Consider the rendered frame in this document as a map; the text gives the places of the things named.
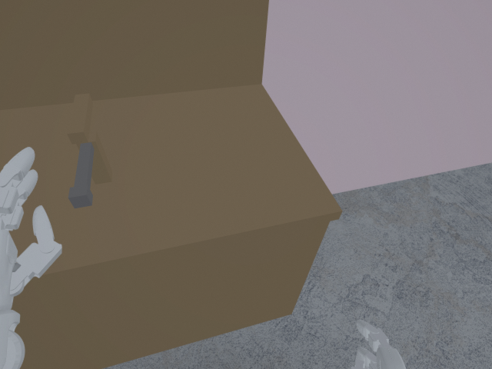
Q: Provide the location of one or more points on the right robot hand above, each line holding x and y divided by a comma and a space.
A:
387, 357

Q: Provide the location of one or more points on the left robot hand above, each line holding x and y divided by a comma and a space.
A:
16, 184

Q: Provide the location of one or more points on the tap lever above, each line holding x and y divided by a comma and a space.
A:
80, 195

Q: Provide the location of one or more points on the counter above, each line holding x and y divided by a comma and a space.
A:
207, 213

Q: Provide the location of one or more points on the robot left forearm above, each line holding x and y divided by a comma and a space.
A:
12, 348

